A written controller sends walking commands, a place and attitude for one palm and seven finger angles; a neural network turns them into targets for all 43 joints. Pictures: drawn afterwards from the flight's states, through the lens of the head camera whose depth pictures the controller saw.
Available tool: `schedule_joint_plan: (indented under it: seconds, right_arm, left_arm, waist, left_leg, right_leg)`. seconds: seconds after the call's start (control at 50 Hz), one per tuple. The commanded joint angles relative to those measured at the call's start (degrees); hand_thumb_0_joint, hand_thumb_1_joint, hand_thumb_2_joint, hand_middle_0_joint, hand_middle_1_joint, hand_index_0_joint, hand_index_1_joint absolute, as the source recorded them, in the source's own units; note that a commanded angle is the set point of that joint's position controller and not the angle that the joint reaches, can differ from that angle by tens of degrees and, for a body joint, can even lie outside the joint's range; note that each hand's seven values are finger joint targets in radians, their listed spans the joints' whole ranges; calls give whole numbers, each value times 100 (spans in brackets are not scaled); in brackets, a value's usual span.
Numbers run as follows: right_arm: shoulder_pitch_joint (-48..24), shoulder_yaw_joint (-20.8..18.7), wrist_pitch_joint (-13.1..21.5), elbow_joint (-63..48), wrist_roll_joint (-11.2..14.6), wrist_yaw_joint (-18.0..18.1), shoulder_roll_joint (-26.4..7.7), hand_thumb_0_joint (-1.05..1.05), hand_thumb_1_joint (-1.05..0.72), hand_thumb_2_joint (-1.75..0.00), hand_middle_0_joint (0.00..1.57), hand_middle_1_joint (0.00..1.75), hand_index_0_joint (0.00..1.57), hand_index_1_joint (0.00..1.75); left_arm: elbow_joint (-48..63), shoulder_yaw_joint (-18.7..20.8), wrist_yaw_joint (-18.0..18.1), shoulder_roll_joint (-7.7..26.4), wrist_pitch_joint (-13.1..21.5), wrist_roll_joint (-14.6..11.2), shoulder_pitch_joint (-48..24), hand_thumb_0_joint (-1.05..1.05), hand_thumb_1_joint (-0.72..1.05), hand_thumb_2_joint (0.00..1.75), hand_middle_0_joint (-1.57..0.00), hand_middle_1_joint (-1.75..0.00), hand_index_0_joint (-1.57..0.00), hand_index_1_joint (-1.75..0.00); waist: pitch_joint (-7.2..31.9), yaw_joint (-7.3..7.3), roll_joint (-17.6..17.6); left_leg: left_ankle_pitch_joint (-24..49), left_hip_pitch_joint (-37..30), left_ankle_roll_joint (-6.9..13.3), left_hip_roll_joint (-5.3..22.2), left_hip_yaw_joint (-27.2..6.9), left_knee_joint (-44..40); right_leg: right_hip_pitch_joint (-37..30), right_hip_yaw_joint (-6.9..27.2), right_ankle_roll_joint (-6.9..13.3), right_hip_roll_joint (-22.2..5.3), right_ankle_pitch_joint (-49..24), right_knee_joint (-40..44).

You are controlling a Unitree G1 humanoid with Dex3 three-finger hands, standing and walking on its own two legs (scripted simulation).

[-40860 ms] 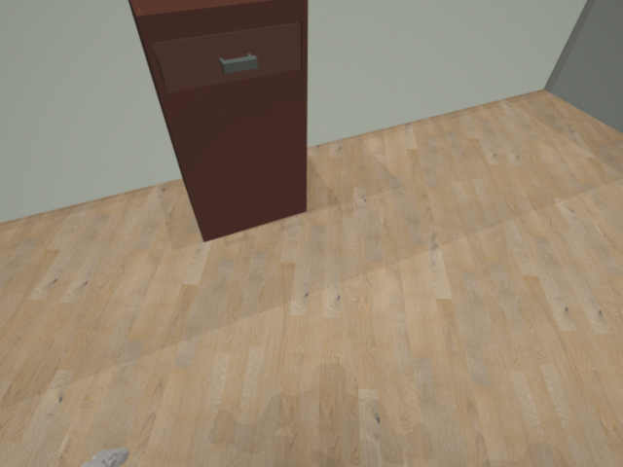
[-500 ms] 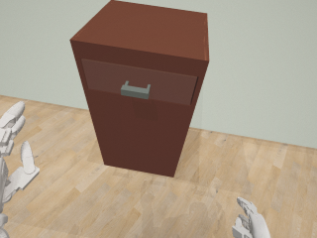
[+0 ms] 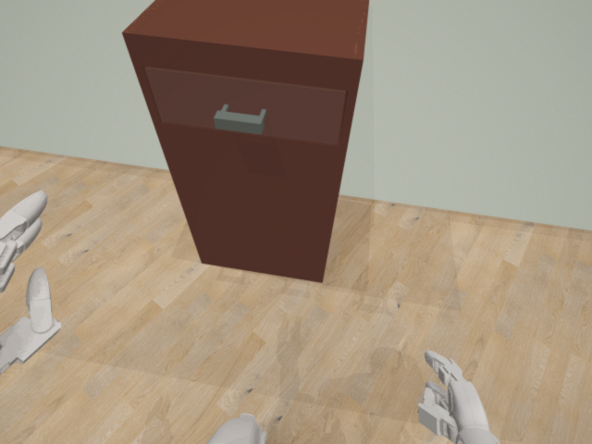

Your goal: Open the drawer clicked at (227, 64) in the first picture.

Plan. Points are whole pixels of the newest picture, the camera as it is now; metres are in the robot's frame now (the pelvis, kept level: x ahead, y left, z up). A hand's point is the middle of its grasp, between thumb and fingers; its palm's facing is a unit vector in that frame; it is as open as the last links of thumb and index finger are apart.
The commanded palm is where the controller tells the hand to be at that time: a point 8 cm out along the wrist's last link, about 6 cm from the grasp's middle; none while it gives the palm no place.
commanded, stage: stop stepping back and stand still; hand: left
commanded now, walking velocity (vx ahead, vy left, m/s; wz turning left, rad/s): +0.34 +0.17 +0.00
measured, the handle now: (242, 116) +0.75 +0.19 -0.02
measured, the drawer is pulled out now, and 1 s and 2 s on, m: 0.00 0.00 0.00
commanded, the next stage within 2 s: let the arm hang, fingers relaxed in 0.68 s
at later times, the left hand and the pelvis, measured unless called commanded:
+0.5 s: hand out of the picture +0.07 +0.26 +0.17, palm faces +0.47 -0.77 -0.42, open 7.4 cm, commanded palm +0.02 +0.29 +0.18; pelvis -0.09 +0.00 +0.00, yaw +4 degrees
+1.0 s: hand out of the picture +0.03 +0.19 -0.13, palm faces +0.07 -0.96 -0.27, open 7.4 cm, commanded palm none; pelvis -0.09 -0.01 -0.02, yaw +5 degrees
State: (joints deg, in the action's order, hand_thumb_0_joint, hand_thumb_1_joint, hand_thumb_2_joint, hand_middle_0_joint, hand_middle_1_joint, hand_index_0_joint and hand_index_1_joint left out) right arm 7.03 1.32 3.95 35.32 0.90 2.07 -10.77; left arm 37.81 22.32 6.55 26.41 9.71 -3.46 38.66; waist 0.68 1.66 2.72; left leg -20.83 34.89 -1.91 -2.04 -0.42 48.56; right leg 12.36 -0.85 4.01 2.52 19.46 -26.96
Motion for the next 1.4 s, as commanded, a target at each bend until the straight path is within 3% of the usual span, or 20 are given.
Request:
schedule_joint_plan:
  seconds: [0.0, 0.12, 0.18, 0.22, 0.34, 0.4, 0.44, 0.5, 0.56, 0.58, 0.64, 0.74, 0.76, 0.78, 0.8, 0.84, 0.9, 1.02, 1.1, 1.38]
  right_arm:
    - [-537, -159, 96, -1056, -12, 276, -477, 0, -90, -90, 20, 30, 20, 30]
    - [42, -279, 165, -1110, 28, 378, -856, 0, -90, -90, 20, 30, 20, 30]
    - [102, -378, 286, -1313, 67, 334, -1038, 0, -90, -90, 20, 30, 20, 30]
    - [182, -292, 327, -1222, -48, 298, -923, 0, -90, -90, 20, 30, 20, 30]
    - [130, -310, 491, -1107, -128, 293, -943, 0, -90, -90, 20, 30, 20, 30]
    - [185, -329, 435, -1001, -167, 323, -903, 0, -90, -90, 20, 30, 20, 30]
    - [249, -337, 431, -879, -143, 312, -866, 0, -90, -90, 20, 30, 20, 30]
    - [335, -281, 507, -819, -175, 302, -804, 0, -90, -90, 20, 30, 20, 30]
    - [263, -225, 568, -933, -184, 351, -858, 0, -90, -90, 20, 30, 20, 30]
    - [210, -187, 610, -952, -187, 348, -730, 0, -90, -90, 20, 30, 20, 30]
    - [199, -221, 768, -904, -185, 298, -714, 0, -90, -90, 20, 30, 20, 30]
    - [187, -204, 789, -824, -168, 255, -802, 0, -90, -90, 20, 30, 20, 30]
    - [163, -641, 664, 511, -195, -188, -1462, 0, -90, -90, 20, 30, 20, 30]
    - [701, -614, 349, 355, -134, -218, -825, 0, -90, -90, 20, 30, 20, 30]
    - [853, -527, 254, 288, -154, -219, -784, 0, -90, -90, 20, 30, 20, 30]
    - [902, -486, 36, 412, -214, -219, -886, 0, -90, -90, 20, 30, 20, 30]
    - [603, -422, -161, 383, -286, -190, -1000, 0, -90, -90, 20, 30, 20, 30]
    - [497, -314, -310, 1028, -260, -143, -1048, 0, -90, -90, 20, 30, 20, 30]
    - [604, -296, -341, 1396, -256, -70, -891, 0, -90, -90, 20, 30, 20, 30]
    - [571, -366, -407, 2214, -194, -65, -1289, 0, -90, -90, 20, 30, 20, 30]
  left_arm:
    - [526, 626, 214, 594, 144, 120, 9, 0, 90, 90, -20, -30, -20, -30]
    - [689, 291, 387, 541, 5, 104, -351, 0, 90, 90, -20, -30, -20, -30]
    - [1101, 456, 409, 705, 192, 121, -181, 0, 90, 90, -20, -30, -20, -30]
    - [1209, 648, 391, 831, 289, 117, -70, 0, 90, 90, -20, -30, -20, -30]
    - [654, 404, 393, 438, 373, 143, -234, 0, 90, 90, -20, -30, -20, -30]
    - [176, 290, 395, 300, 335, 210, -481, 0, 90, 90, -20, -30, -20, -30]
    - [152, 224, 393, 342, 356, 226, -825, 0, 90, 90, -20, -30, -20, -30]
    - [334, 175, 398, 317, 408, 230, -1081, 0, 90, 90, -20, -30, -20, -30]
    - [629, 115, 415, 212, 404, 302, -861, 0, 90, 90, -20, -30, -20, -30]
    - [715, 169, 433, 336, 359, 377, -1000, 0, 90, 90, -20, -30, -20, -30]
    - [727, 349, 422, 503, 352, 372, -802, 0, 90, 90, -20, -30, -20, -30]
    - [590, 295, 395, 292, 344, 255, -250, 0, 90, 90, -20, -30, -20, -30]
    - [-4169, -1604, -406, -735, -637, 715, -798, 0, 90, 90, -20, -30, -20, -30]
    - [-4285, -1678, -511, -749, -1023, 699, -861, 0, 90, 90, -20, -30, -20, -30]
    - [-4275, -1641, -573, -609, -1067, 681, -963, 0, 90, 90, -20, -30, -20, -30]
    - [-4645, -1716, -650, -704, -1046, 609, -1453, 0, 90, 90, -20, -30, -20, -30]
    - [-5647, -1693, -650, -442, -1013, 606, -1771, 0, 90, 90, -20, -30, -20, -30]
    - [-7557, -1863, -563, -326, -962, 461, -2273, 0, 90, 90, -20, -30, -20, -30]
    - [-8405, -1845, -553, -579, -928, 427, -2175, 0, 90, 90, -20, -30, -20, -30]
    - [-9685, -1950, -568, -179, -859, 401, -2721, 0, 90, 90, -20, -30, -20, -30]
  waist:
    - [820, -154, 196]
    - [832, -243, 184]
    - [972, -102, -670]
    - [1160, -176, -1416]
    - [-82, -253, -340]
    - [-320, -298, 84]
    - [-157, -321, 495]
    - [123, -338, -91]
    - [-322, -298, -1786]
    - [-443, -345, -1621]
    - [-364, -205, -812]
    - [118, -193, -1099]
    - [57, -298, -289]
    - [578, -396, 340]
    - [601, -451, 354]
    - [384, -395, 633]
    - [106, -216, 1271]
    - [-59, -166, -856]
    - [206, -158, -1355]
    - [-287, -221, -158]
  left_leg:
    - [-128, -664, 12, 64, 459, 177]
    - [1059, -1951, 333, 275, 305, -2557]
    - [2841, -2564, 546, 986, -337, -2538]
    - [3474, -2619, 438, 902, -469, -2453]
    - [-1225, -969, 518, 852, -665, -2909]
    - [-1066, -1047, 429, 500, -254, -1812]
    - [-281, -1193, 367, 348, 160, -953]
    - [-144, -2019, 431, 467, 87, -1890]
    - [-2672, -1708, 1055, 1885, -2360, -3970]
    - [-2904, -1206, 1216, 2120, -2686, -4332]
    - [-1556, -1283, 1173, 1913, -1943, -4046]
    - [442, -1390, 609, 1176, -410, -2928]
    - [971, -1144, 351, 765, -6, -1151]
    - [275, -1148, 184, 598, 136, -902]
    - [9, -1362, 131, 540, 193, -1002]
    - [905, -1665, 263, 551, -50, -1133]
    - [1556, -1401, 365, 457, -89, -1152]
    - [2450, -1986, 376, 733, -386, -2028]
    - [1889, -2032, 375, 766, -374, -2294]
    - [1436, -2557, 365, 867, -344, -2822]
  right_leg:
    - [-408, 616, 130, -1558, -5599, 261]
    - [-837, 650, -315, -1355, -3925, 132]
    - [-510, 547, -607, -808, -2486, 94]
    - [-460, 323, -331, -651, -2318, -239]
    - [45, 696, -192, -691, 1062, 611]
    - [825, 1557, 223, -1147, 2359, 1227]
    - [665, 2023, 464, -1663, 2048, 1449]
    - [822, 1290, 320, -1465, 1445, 807]
    - [1557, -39, -329, -157, 999, -1662]
    - [1443, 35, -347, -211, 838, -2630]
    - [1220, 15, -404, -411, 630, -2454]
    - [-382, -493, -417, -296, -188, 185]
    - [-26, 327, -123, -1202, -2050, -154]
    - [-33, 954, 155, -1652, -2653, -188]
    - [294, 816, 226, -1863, -2358, -208]
    - [835, 310, 29, -1323, -1154, -384]
    - [268, 368, 18, -1297, -1887, -190]
    - [-56, 240, -154, -962, -1561, -51]
    - [-572, 219, -91, -954, -1326, 336]
    - [-249, 207, -60, -1032, -802, 1104]
